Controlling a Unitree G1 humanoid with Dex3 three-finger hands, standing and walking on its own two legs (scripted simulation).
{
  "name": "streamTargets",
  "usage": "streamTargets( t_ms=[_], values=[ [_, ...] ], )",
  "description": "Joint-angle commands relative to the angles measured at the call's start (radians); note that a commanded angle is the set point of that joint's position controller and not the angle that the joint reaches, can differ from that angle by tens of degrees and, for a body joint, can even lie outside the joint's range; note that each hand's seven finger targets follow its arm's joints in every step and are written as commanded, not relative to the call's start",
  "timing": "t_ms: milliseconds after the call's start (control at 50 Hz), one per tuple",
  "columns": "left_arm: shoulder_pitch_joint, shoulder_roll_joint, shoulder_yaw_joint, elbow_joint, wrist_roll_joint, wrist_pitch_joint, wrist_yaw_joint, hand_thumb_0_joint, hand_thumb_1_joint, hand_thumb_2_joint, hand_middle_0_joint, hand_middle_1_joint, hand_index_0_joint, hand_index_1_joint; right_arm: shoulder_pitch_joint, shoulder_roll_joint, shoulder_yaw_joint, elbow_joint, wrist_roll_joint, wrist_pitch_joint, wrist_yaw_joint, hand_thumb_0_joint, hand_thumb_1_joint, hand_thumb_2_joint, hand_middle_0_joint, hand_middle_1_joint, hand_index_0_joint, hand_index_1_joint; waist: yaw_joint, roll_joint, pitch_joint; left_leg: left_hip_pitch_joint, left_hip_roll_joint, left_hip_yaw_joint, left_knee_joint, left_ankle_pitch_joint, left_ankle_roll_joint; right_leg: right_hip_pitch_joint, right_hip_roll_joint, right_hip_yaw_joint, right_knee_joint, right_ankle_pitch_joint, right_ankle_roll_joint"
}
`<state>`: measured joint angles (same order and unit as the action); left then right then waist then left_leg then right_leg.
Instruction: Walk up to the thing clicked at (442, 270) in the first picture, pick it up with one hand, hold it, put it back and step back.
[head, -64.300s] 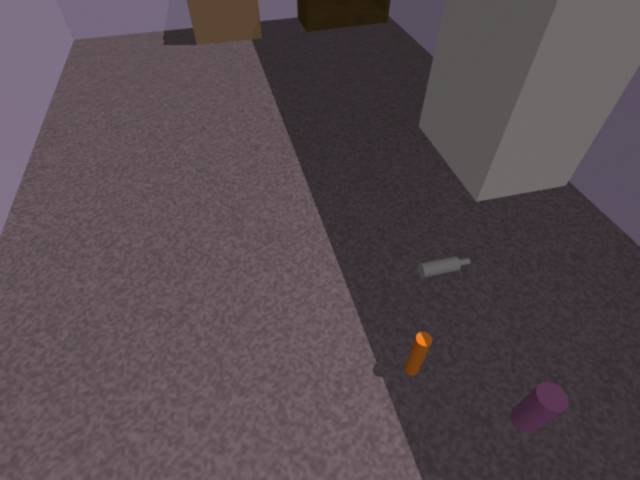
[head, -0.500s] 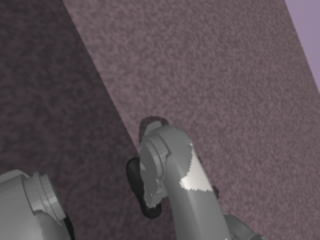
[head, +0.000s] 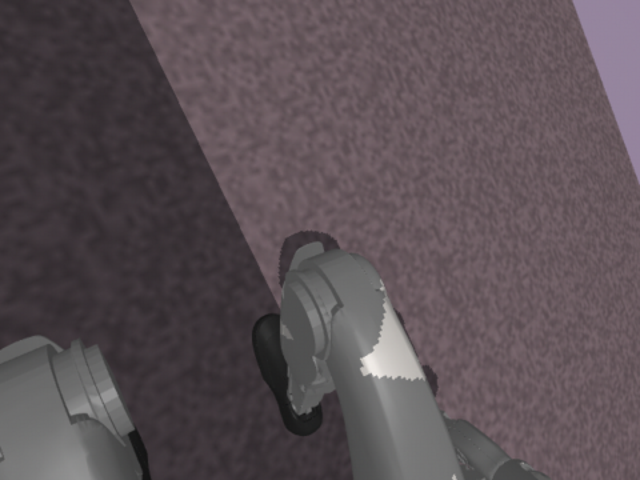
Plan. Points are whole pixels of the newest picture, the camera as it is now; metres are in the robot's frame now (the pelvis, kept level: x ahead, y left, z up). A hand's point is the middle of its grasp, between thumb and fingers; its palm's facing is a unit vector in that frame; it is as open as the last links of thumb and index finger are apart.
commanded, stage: open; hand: left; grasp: from above
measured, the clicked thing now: out of the picture +0.46 +0.37 -0.27
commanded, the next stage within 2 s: withdraw in 0.12 s
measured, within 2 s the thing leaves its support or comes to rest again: neither
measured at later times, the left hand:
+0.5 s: hand out of the picture +0.46 +0.34 -0.21, palm faces -0.35 -0.11 -0.93, open 14.0 cm
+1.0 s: hand out of the picture +0.42 +0.34 -0.06, palm faces -0.50 -0.10 -0.86, open 13.9 cm
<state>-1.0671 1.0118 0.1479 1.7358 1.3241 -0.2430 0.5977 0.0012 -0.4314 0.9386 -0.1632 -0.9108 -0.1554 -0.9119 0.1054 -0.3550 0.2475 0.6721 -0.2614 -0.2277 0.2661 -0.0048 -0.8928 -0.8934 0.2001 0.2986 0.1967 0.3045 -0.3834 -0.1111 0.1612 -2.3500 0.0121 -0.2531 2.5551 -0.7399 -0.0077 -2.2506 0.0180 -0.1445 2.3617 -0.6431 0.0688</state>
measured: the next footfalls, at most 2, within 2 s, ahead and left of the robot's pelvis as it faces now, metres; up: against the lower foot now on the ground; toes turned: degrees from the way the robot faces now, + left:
none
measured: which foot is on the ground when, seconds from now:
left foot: down 0.00-1.00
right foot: down 0.00-1.00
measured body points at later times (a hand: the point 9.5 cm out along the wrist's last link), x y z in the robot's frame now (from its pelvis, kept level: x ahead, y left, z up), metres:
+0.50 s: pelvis +0.00 +0.00 +0.00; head +0.27 +0.12 +0.34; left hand +0.48 +0.34 -0.16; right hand +0.05 -0.26 -0.06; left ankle +0.06 +0.13 -0.27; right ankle +0.12 -0.13 -0.27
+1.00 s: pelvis -0.01 -0.01 +0.07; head +0.19 +0.08 +0.46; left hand +0.44 +0.34 -0.01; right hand +0.11 -0.28 -0.04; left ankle +0.06 +0.13 -0.27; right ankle +0.12 -0.13 -0.27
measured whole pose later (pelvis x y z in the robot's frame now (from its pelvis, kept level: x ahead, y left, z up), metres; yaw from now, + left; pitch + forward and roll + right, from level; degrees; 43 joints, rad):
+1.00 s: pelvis -0.01 -0.01 +0.07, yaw +8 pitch +33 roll -7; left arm -1.00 0.74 -0.02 1.37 1.19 -0.19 0.17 0.00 -0.50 1.01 -0.10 -1.01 -0.10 -1.01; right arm 0.14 -0.32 0.07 0.66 -0.10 -0.03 0.14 0.00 -0.90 -0.90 0.20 0.30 0.20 0.30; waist -0.23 0.02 -0.09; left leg -2.21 0.00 -0.12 2.27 -0.65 0.00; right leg -2.15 -0.03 -0.05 2.18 -0.62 0.04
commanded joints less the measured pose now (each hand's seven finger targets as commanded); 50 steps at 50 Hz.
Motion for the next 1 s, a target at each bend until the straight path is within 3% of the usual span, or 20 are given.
streamTargets(
  t_ms=[0,60,80,160,260,300,320,340,360,380,400,480,520,600,660,700,760,820,900,980],
  values=[
    [-0.255,0.205,-0.018,-0.098,-0.024,0.006,0.044,0.000,-0.517,0.992,-0.063,-0.992,-0.060,-0.994,0.197,-0.324,-0.089,0.021,0.012,0.004,-0.013,0.000,-0.884,-0.897,0.201,0.301,0.201,0.301,-0.049,0.517,-0.662,0.499,0.022,0.109,-0.273,0.267,0.014,0.358,0.047,-0.118,-0.181,0.264,-0.085],
    [-0.256,0.218,-0.012,-0.104,-0.018,0.005,0.046,0.000,-0.515,1.000,-0.065,-0.992,-0.061,-0.995,0.202,-0.332,-0.091,0.016,0.014,0.005,-0.016,0.000,-0.881,-0.896,0.201,0.301,0.201,0.301,-0.044,0.523,-0.649,0.485,0.022,0.107,-0.286,0.247,0.012,0.349,0.048,-0.120,-0.180,0.243,-0.087],
    [-0.221,0.256,0.023,-0.064,-0.015,0.011,0.056,0.000,-0.524,1.012,-0.066,-0.993,-0.058,-1.000,0.209,-0.329,-0.087,0.028,0.006,0.010,-0.020,0.000,-0.882,-0.897,0.201,0.301,0.201,0.301,-0.035,0.509,-0.656,0.485,0.022,0.108,-0.292,0.243,0.012,0.367,0.048,-0.120,-0.184,0.240,-0.089],
    [-0.264,0.207,-0.016,-0.063,-0.012,0.013,0.041,0.000,-0.505,1.007,-0.067,-1.007,-0.064,-1.008,0.189,-0.328,-0.084,0.013,0.010,0.001,-0.016,0.000,-0.881,-0.896,0.201,0.301,0.201,0.301,-0.065,0.500,-0.602,0.476,0.023,0.107,-0.276,0.208,0.013,0.310,0.042,-0.119,-0.171,0.215,-0.085],
    [-0.268,0.242,0.000,-0.093,-0.017,0.008,0.032,0.000,-0.500,0.978,-0.068,-1.015,-0.080,-1.002,0.207,-0.332,-0.084,0.017,0.011,-0.007,-0.019,0.000,-0.899,-0.899,0.201,0.300,0.201,0.300,-0.061,0.513,-0.612,0.487,0.022,0.106,-0.280,0.210,0.012,0.323,0.040,-0.118,-0.178,0.214,-0.084],
    [-0.272,0.271,0.022,-0.161,-0.016,0.007,0.037,0.000,-0.506,0.983,-0.070,-1.011,-0.078,-1.002,0.208,-0.333,-0.091,0.017,0.011,-0.005,-0.018,0.000,-0.900,-0.900,0.201,0.300,0.201,0.300,-0.034,0.556,-0.680,0.538,0.025,0.102,-0.290,0.242,0.005,0.340,0.041,-0.119,-0.173,0.235,-0.088],
    [-0.285,0.265,0.022,-0.177,-0.013,0.010,0.034,0.000,-0.510,0.982,-0.070,-1.008,-0.078,-0.999,0.217,-0.329,-0.094,0.021,0.011,-0.009,-0.014,0.000,-0.902,-0.901,0.201,0.300,0.201,0.300,-0.039,0.579,-0.690,0.556,0.025,0.104,-0.285,0.263,0.001,0.336,0.038,-0.118,-0.160,0.253,-0.088],
    [-0.284,0.249,0.020,-0.226,-0.017,0.013,0.030,0.000,-0.502,0.979,-0.069,-1.009,-0.078,-0.998,0.215,-0.329,-0.102,0.010,0.010,-0.011,-0.010,0.000,-0.899,-0.899,0.201,0.300,0.201,0.300,-0.027,0.610,-0.732,0.588,0.024,0.107,-0.287,0.300,-0.002,0.347,0.038,-0.119,-0.161,0.280,-0.088],
    [-0.234,0.275,0.048,-0.236,-0.021,0.022,0.034,0.000,-0.508,0.982,-0.069,-1.003,-0.075,-0.994,0.220,-0.325,-0.110,0.020,0.012,-0.006,-0.009,0.000,-0.900,-0.901,0.201,0.300,0.201,0.300,-0.002,0.629,-0.775,0.606,0.025,0.109,-0.293,0.322,-0.005,0.369,0.041,-0.117,-0.160,0.296,-0.092],
    [-0.246,0.232,0.026,-0.287,-0.031,0.028,0.026,0.000,-0.511,0.983,-0.071,-0.999,-0.076,-0.992,0.212,-0.320,-0.120,0.003,0.019,-0.005,-0.005,0.000,-0.901,-0.901,0.201,0.300,0.201,0.300,0.004,0.648,-0.796,0.609,0.018,0.117,-0.299,0.336,-0.008,0.356,0.036,-0.114,-0.159,0.304,-0.094],
    [-0.216,0.236,0.044,-0.341,-0.041,0.035,0.021,0.000,-0.512,0.985,-0.068,-1.001,-0.073,-0.994,0.211,-0.311,-0.134,0.011,0.026,0.001,-0.004,0.000,-0.900,-0.901,0.201,0.300,0.201,0.300,0.035,0.692,-0.848,0.643,0.018,0.119,-0.322,0.348,-0.013,0.364,0.033,-0.111,-0.158,0.307,-0.100],
    [-0.143,0.141,0.036,-0.465,-0.082,0.092,-0.031,0.000,-0.520,0.998,-0.067,-0.998,-0.067,-0.998,0.229,-0.282,-0.191,0.025,0.060,0.031,0.015,0.000,-0.897,-0.902,0.201,0.300,0.200,0.300,0.095,0.682,-0.917,0.626,0.008,0.154,-0.345,0.370,-0.005,0.349,0.032,-0.087,-0.183,0.322,-0.105],
    [-0.112,0.030,-0.022,-0.461,-0.109,0.123,-0.075,0.000,-0.516,0.994,-0.067,-0.994,-0.068,-0.993,0.231,-0.258,-0.214,0.041,0.086,0.051,0.022,0.000,-0.897,-0.901,0.201,0.300,0.200,0.300,0.100,0.645,-0.879,0.602,0.004,0.169,-0.363,0.351,0.000,0.311,0.027,-0.070,-0.200,0.308,-0.106],
    [-0.137,-0.008,-0.051,-0.633,-0.142,0.159,-0.178,0.000,-0.511,1.000,-0.073,-1.002,-0.072,-1.002,0.269,-0.239,-0.259,0.043,0.133,0.105,0.012,0.000,-0.897,-0.901,0.201,0.300,0.200,0.300,0.131,0.574,-0.968,0.630,-0.005,0.185,-0.422,0.339,0.015,0.383,0.022,-0.034,-0.261,0.306,-0.107],
    [-0.176,-0.098,-0.101,-0.645,-0.170,0.174,-0.253,0.000,-0.525,1.015,-0.081,-0.999,-0.072,-1.008,0.276,-0.218,-0.280,0.040,0.157,0.148,-0.010,0.000,-0.903,-0.905,0.201,0.301,0.201,0.301,0.100,0.480,-0.934,0.611,-0.008,0.178,-0.463,0.269,0.024,0.378,0.018,-0.021,-0.309,0.258,-0.107],
    [-0.194,-0.074,-0.097,-0.634,-0.166,0.170,-0.296,0.000,-0.532,1.020,-0.082,-1.000,-0.071,-1.012,0.278,-0.208,-0.289,0.036,0.167,0.167,-0.032,0.000,-0.905,-0.906,0.200,0.301,0.200,0.301,0.105,0.408,-0.903,0.571,-0.016,0.183,-0.477,0.222,0.035,0.394,0.015,-0.005,-0.341,0.214,-0.108],
    [-0.174,-0.137,-0.128,-0.553,-0.177,0.152,-0.355,0.000,-0.510,1.016,-0.087,-1.007,-0.080,-1.016,0.264,-0.185,-0.280,0.012,0.172,0.186,-0.065,0.000,-0.900,-0.903,0.200,0.300,0.200,0.300,0.091,0.287,-0.791,0.477,-0.027,0.195,-0.493,0.165,0.048,0.401,0.010,0.010,-0.392,0.143,-0.105],
    [-0.161,-0.105,-0.133,-0.505,-0.167,0.122,-0.404,0.000,-0.510,1.020,-0.084,-1.020,-0.079,-1.026,0.242,-0.176,-0.273,-0.006,0.175,0.199,-0.104,0.000,-0.897,-0.901,0.200,0.300,0.200,0.300,0.109,0.232,-0.747,0.442,-0.036,0.215,-0.507,0.121,0.050,0.432,0.007,0.031,-0.429,0.070,-0.108],
    [-0.219,-0.095,-0.141,-0.499,-0.153,0.070,-0.411,0.000,-0.500,1.011,-0.094,-1.004,-0.089,-1.011,0.233,-0.172,-0.256,-0.015,0.174,0.205,-0.142,0.000,-0.895,-0.900,0.200,0.300,0.200,0.300,0.103,0.248,-0.721,0.462,-0.035,0.215,-0.516,0.100,0.044,0.394,0.000,0.033,-0.431,0.039,-0.111],
    [-0.250,-0.052,-0.137,-0.440,-0.125,0.017,-0.369,0.000,-0.502,1.009,-0.082,-1.007,-0.080,-1.008,0.229,-0.168,-0.234,-0.010,0.163,0.202,-0.163,0.000,-0.892,-0.897,0.200,0.300,0.200,0.300,0.102,0.261,-0.747,0.438,-0.035,0.221,-0.493,0.097,0.047,0.396,0.000,0.041,-0.414,0.033,-0.104]
  ],
)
